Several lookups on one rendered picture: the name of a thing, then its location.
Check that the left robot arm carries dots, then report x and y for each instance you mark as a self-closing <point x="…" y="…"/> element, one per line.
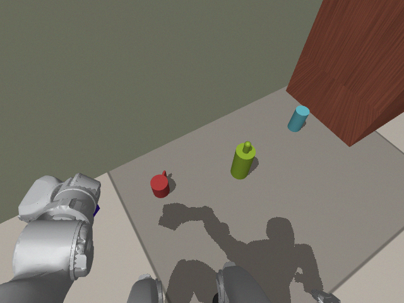
<point x="56" y="247"/>

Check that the left robot hand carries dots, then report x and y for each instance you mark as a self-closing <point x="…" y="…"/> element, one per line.
<point x="35" y="199"/>

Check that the right robot hand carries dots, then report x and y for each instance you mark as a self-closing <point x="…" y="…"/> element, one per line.
<point x="323" y="297"/>

